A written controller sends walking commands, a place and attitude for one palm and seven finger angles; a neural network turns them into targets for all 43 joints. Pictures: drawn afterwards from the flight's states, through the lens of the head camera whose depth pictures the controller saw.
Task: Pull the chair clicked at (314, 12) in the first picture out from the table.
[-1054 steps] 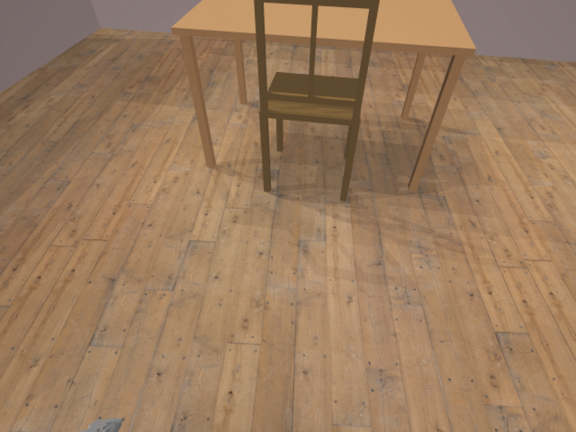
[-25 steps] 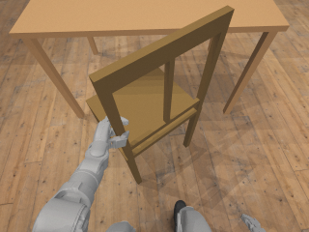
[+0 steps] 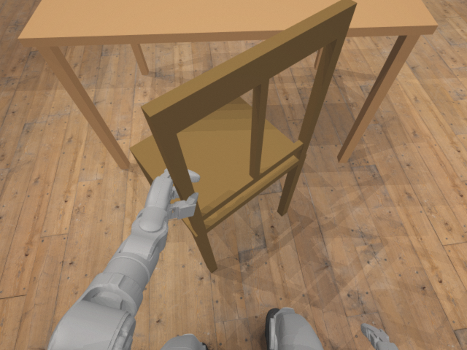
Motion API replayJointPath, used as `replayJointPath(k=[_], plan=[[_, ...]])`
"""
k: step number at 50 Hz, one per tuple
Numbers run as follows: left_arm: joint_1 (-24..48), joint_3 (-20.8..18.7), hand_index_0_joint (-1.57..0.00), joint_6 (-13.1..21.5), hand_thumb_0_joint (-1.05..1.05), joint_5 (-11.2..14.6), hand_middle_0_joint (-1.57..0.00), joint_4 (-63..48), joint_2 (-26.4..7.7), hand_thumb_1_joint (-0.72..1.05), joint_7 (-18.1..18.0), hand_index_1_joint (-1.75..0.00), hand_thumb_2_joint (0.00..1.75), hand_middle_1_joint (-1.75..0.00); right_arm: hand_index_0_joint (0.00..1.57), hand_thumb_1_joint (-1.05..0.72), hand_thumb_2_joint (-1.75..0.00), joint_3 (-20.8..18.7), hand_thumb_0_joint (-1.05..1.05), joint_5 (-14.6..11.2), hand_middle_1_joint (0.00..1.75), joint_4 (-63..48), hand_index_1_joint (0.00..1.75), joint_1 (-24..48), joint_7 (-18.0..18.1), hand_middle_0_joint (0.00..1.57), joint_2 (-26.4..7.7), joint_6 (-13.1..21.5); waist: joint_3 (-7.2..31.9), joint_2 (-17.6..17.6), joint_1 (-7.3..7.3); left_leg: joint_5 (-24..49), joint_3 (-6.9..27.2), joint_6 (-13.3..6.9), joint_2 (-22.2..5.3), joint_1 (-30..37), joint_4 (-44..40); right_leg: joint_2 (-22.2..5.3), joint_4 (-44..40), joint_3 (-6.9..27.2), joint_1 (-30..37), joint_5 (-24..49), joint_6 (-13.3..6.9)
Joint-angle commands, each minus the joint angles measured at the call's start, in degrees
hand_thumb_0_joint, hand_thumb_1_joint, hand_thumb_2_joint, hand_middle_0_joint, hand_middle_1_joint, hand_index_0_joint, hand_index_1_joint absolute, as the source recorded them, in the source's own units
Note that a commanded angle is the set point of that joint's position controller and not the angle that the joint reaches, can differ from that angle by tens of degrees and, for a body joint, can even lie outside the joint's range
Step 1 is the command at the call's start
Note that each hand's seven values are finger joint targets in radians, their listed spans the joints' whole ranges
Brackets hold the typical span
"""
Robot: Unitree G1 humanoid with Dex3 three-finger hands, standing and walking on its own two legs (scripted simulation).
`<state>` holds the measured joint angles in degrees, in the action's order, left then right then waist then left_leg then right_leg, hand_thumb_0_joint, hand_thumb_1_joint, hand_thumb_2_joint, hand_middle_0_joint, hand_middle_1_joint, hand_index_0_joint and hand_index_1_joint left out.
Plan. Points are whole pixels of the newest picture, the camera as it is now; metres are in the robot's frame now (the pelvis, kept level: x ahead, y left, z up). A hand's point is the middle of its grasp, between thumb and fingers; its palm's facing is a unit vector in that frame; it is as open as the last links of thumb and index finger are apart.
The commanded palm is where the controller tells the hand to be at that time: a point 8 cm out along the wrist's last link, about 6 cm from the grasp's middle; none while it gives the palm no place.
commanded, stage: step backward, pulling the chair out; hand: left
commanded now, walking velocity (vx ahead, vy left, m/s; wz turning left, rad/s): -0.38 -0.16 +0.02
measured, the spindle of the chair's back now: (257, 137) +0.53 -0.05 -0.04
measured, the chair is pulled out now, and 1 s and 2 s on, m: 0.29 0.41 0.46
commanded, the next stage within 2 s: stop walking, hand still on the chair in 1.28 s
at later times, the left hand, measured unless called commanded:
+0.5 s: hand (189, 236) +0.31 +0.08 -0.05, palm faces -0.13 -0.96 -0.26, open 6.3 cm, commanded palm +0.31 +0.13 -0.04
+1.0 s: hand (186, 266) +0.25 +0.09 -0.04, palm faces -0.06 -0.97 -0.25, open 6.3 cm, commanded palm +0.25 +0.14 -0.04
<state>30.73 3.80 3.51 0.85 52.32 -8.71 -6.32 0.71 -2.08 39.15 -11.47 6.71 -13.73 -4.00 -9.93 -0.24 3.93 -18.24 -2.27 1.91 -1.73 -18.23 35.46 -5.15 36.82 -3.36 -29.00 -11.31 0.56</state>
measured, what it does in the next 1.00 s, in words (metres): walks backwards: right foot, then left foot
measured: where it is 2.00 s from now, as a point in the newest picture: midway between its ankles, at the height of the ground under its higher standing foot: outside the picture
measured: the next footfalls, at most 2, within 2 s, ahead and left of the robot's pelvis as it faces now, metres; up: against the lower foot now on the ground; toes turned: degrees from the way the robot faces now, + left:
right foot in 0.04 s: +0.10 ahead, -0.13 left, +0.00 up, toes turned -5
left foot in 0.74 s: -0.08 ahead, +0.13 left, +0.00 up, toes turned +2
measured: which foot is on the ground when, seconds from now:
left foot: down 0.00-0.60, up 0.62-0.72, down 0.74-1.00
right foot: up 0.00-0.02, down 0.04-0.80, up 0.82-0.88, down 0.90-1.00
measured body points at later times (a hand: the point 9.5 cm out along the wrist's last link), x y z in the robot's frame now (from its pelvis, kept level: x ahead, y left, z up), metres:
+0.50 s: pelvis -0.06 -0.01 +0.00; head +0.02 -0.03 +0.44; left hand +0.31 +0.14 -0.03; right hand +0.04 -0.27 -0.13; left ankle -0.04 +0.15 -0.72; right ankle +0.06 -0.13 -0.72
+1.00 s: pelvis -0.11 -0.03 +0.00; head -0.05 -0.05 +0.44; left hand +0.25 +0.14 -0.03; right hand -0.04 -0.28 -0.14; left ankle -0.12 +0.13 -0.72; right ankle -0.02 -0.14 -0.72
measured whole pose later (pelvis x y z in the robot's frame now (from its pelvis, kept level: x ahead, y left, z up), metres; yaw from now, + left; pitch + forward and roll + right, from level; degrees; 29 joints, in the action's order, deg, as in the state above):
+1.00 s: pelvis -0.11 -0.03 +0.00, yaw +1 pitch +0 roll +1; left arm 31.5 2.2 6.3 2.2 59.6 -9.4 -5.8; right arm 1.5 -3.3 43.5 -14.2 7.1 -13.6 -1.0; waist -8.6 -2.2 3.5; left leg -17.1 -0.7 3.2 -3.7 -17.5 36.2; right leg -2.3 33.1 -4.5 -24.7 -8.7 -1.6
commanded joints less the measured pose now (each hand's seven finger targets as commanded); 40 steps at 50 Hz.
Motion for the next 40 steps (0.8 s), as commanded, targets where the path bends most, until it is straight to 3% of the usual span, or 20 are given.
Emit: replayJointPath(k=[1, 2, 4, 5, 6, 8, 10, 12, 14, 15, 19, 23, 25, 29, 31, 33, 35, 36, 38, 40], plan=[[21.18, -3.48, -0.50, 6.23, 0.00, -0.10, -0.50, -14.80, -6.78, 0.90, 0.47, -1.45, 0.90, -1.45, 0.20, -0.90, -0.90, -2.78, 0.00, 0.05, 0.30, -5.00, 0.30, -0.74, -0.15, 0.20, -7.78, 1.58, 23.69, -5.34, -2.49, 28.24, 9.62, -6.08, -15.28, 0.64, -9.07, 0.37, 2.58, 1.96, 18.54, 3.19, -1.02], [20.62, -2.30, -0.50, 6.88, 0.00, -0.41, -0.50, -12.46, -5.58, 0.90, 0.45, -1.45, 0.90, -1.45, 0.20, -0.90, -0.90, -3.12, 0.00, 0.06, 0.30, -3.90, 0.30, -2.47, -0.27, 0.20, -7.71, 2.00, 25.50, -1.56, -2.06, 35.39, 8.18, -3.94, -12.98, 6.93, -3.61, -1.41, -4.36, 3.25, 19.07, 18.02, -1.80], [23.16, -1.30, -0.50, 8.13, 0.00, -0.33, -0.50, -10.22, -6.58, 0.90, 0.63, -1.45, 0.90, -1.45, 0.20, -0.90, -0.90, -3.06, 0.00, -0.21, 0.30, -1.30, 0.30, -5.15, -0.08, 0.20, -7.37, 2.60, 30.26, 5.92, -0.46, 31.05, 3.21, 0.46, -7.53, 8.37, 2.80, -7.90, -8.72, 7.88, 26.19, 42.18, -5.11], [23.72, -2.72, -0.50, 8.49, 0.00, 0.09, -0.50, -10.18, -8.61, 0.90, 0.52, -1.45, 0.90, -1.45, 0.20, -0.90, -0.90, -3.21, 0.00, -0.35, 0.30, -1.14, 0.30, -4.38, 0.42, 0.20, -7.72, 2.84, 33.42, 8.24, -0.17, 16.21, 1.32, 1.30, -4.26, 4.97, 5.39, -10.69, -8.87, 10.35, 31.89, 55.31, -6.85], [21.34, -3.57, -0.50, 7.83, 0.00, 0.61, -0.50, -7.71, -10.02, 0.90, 0.62, -1.45, 0.90, -1.45, 0.20, -0.90, -0.90, -3.42, 0.00, -0.90, 0.30, -0.96, 0.30, -3.54, 0.85, 0.20, -8.54, 3.15, 34.01, 10.77, -0.91, 3.08, 3.44, 1.44, -2.61, 1.85, 7.41, -13.58, -9.19, 11.62, 32.37, 56.90, -8.07], [19.09, -3.03, -0.50, 7.12, 0.00, 1.14, -0.50, -4.82, -9.21, 0.90, 0.96, -1.45, 0.90, -1.45, 0.20, -0.90, -0.90, -2.79, 0.00, -1.43, 0.30, -1.20, 0.30, -1.92, 0.20, 0.20, -7.66, 3.29, 29.09, 8.06, -2.55, -6.78, 6.01, 0.64, -2.61, 0.30, 9.48, -16.16, -13.11, 12.23, 24.94, 38.64, -8.37], [19.06, -3.23, -0.50, 6.92, 0.00, 0.96, -0.50, -6.13, -8.62, 0.90, 0.73, -1.45, 0.90, -1.45, 0.20, -0.90, -0.90, -1.96, 0.00, -1.14, 0.30, -0.85, 0.30, -1.88, 0.67, 0.20, -6.92, 3.53, 30.37, 7.66, -2.10, -4.26, 5.59, 0.44, -2.90, 1.62, 2.74, -14.67, -12.41, 9.71, 26.47, 35.58, -6.90], [18.86, -3.48, -0.50, 6.77, 0.00, 1.18, -0.50, -8.33, -9.11, 0.90, 0.43, -1.45, 0.90, -1.45, 0.20, -0.90, -0.90, -1.87, 0.00, -0.95, 0.30, -1.13, 0.30, -1.62, 1.33, 0.20, -7.65, 3.33, 32.89, 5.21, -1.76, 10.14, 4.47, 0.30, -4.56, 4.78, -6.64, -11.66, -8.27, 6.48, 28.41, 35.95, -4.30], [18.13, -2.67, -0.50, 6.55, 0.00, 1.60, -0.50, -10.41, -7.68, 0.90, 0.37, -1.45, 0.90, -1.45, 0.20, -0.90, -0.90, -3.01, 0.00, -0.78, 0.30, -2.72, 0.30, -1.21, 1.43, 0.20, -9.04, 2.29, 33.26, 1.26, -1.64, 31.43, 6.61, -1.50, -9.24, 9.69, -9.39, -6.10, -5.94, 4.23, 25.73, 32.37, -1.05], [17.94, -1.44, -0.50, 6.42, 0.00, 1.61, -0.50, -10.00, -6.10, 0.90, 0.58, -1.45, 0.90, -1.45, 0.20, -0.90, -0.90, -3.58, 0.00, -0.94, 0.30, -2.81, 0.30, -1.77, 1.07, 0.20, -9.23, 1.58, 33.21, 1.18, -1.53, 32.30, 5.92, -2.01, -10.43, 10.61, -8.90, -4.74, -6.51, 4.21, 24.88, 28.69, -0.53], [18.61, -1.54, -0.50, 6.73, 0.00, 0.78, -0.50, -13.41, -6.56, 0.90, 0.61, -1.45, 0.90, -1.45, 0.20, -0.90, -0.90, -2.99, 0.00, -0.42, 0.30, -5.32, 0.30, -0.05, 0.89, 0.20, -7.77, 0.15, 32.46, -5.39, -1.28, 29.75, 4.97, -1.78, -11.03, 6.70, -9.96, -3.74, -3.14, 3.71, 25.20, 23.63, -0.97], [15.69, -2.29, -0.50, 7.23, 0.00, 0.84, -0.50, -14.15, -7.51, 0.90, 0.55, -1.45, 0.90, -1.45, 0.20, -0.90, -0.90, -3.17, 0.00, -0.30, 0.30, -6.93, 0.30, 0.50, 0.64, 0.20, -7.77, -0.05, 27.65, -6.35, -2.49, 12.36, 4.88, -2.94, -11.44, -1.57, -12.10, -2.87, -2.61, 4.51, 23.49, 7.88, -1.30], [16.35, -2.36, -0.50, 7.74, 0.00, 0.66, -0.50, -14.18, -7.95, 0.90, 0.34, -1.45, 0.90, -1.45, 0.20, -0.90, -0.90, -2.95, 0.00, -0.31, 0.30, -7.04, 0.30, 0.29, 0.68, 0.20, -7.07, 0.61, 25.43, -3.90, -2.80, 2.95, 3.72, -3.02, -9.99, -4.29, -10.82, -3.71, -5.14, 6.50, 21.33, 0.73, -1.61], [16.57, -3.45, -0.50, 7.74, 0.00, 0.85, -0.50, -9.80, -10.85, 0.90, -0.46, -1.45, 0.90, -1.45, 0.20, -0.90, -0.90, -3.09, 0.00, -1.21, 0.30, -3.47, 0.30, -4.08, 0.56, 0.20, -6.50, 2.76, 25.54, 11.86, -2.08, -7.43, -1.13, -1.13, -0.48, 6.52, 3.50, -11.24, -26.03, 14.21, 7.86, -16.52, -4.22], [16.79, -4.69, -0.50, 7.47, 0.00, 0.73, -0.50, -7.35, -12.07, 0.90, -0.66, -1.45, 0.90, -1.45, 0.20, -0.90, -0.90, -2.86, 0.00, -1.32, 0.30, -2.08, 0.30, -4.90, 0.58, 0.20, -6.95, 3.75, 26.18, 14.13, -1.99, -7.33, 0.47, -1.14, 0.57, 8.68, 10.13, -12.19, -28.89, 13.68, 5.94, -17.19, -5.23], [17.59, -4.53, -0.50, 7.79, 0.00, 0.43, -0.50, -6.63, -11.05, 0.90, -0.46, -1.45, 0.90, -1.45, 0.20, -0.90, -0.90, -1.41, 0.00, -1.13, 0.30, -1.47, 0.30, -4.74, 0.51, 0.20, -6.21, 4.38, 28.00, 12.93, -1.70, -6.78, 1.61, -1.22, 0.09, 7.89, 6.41, -11.27, -25.47, 9.70, 9.70, -11.52, -4.49], [17.17, -4.67, -0.50, 8.35, 0.00, 0.53, -0.50, -6.05, -10.67, 0.90, -0.39, -1.45, 0.90, -1.45, 0.20, -0.90, -0.90, -0.84, 0.00, -1.12, 0.30, -1.06, 0.30, -4.81, 0.81, 0.20, -6.23, 5.22, 27.92, 10.09, -1.78, -3.42, 1.41, -1.41, -0.91, 8.63, -4.18, -9.61, -21.40, 7.17, 11.91, -7.42, -3.10], [16.36, -5.28, -0.50, 8.48, 0.00, 0.57, -0.50, -5.10, -11.64, 0.90, -0.41, -1.45, 0.90, -1.45, 0.20, -0.90, -0.90, -1.07, 0.00, -0.97, 0.30, -0.88, 0.30, -4.86, 1.09, 0.20, -7.36, 5.60, 26.36, 5.27, -2.14, -0.59, 2.79, -2.00, -2.55, 8.22, -9.41, -7.40, -18.36, 6.26, 11.50, -6.27, -1.96], [16.98, -3.59, -0.50, 8.63, 0.00, 0.58, -0.50, -5.99, -8.43, 0.90, -0.09, -1.45, 0.90, -1.45, 0.20, -0.90, -0.90, -1.74, 0.00, -0.58, 0.30, -2.38, 0.30, -4.83, 1.47, 0.20, -9.01, 5.56, 25.90, -6.52, -2.78, 7.04, 9.36, -4.95, -10.45, 3.19, -15.50, -0.90, -5.75, 3.45, 14.20, -2.52, 0.12], [20.72, -1.24, -0.50, 8.31, 0.00, 0.79, -0.50, -10.28, -5.90, 0.90, 0.54, -1.45, 0.90, -1.45, 0.20, -0.90, -0.90, -1.67, 0.00, -0.26, 0.30, -4.64, 0.30, -2.48, 1.10, 0.20, -7.74, 5.06, 25.48, -13.95, -3.44, 9.04, 10.15, -6.68, -15.02, -4.08, -17.31, -0.10, 5.08, 2.96, 18.93, -3.99, -0.19]])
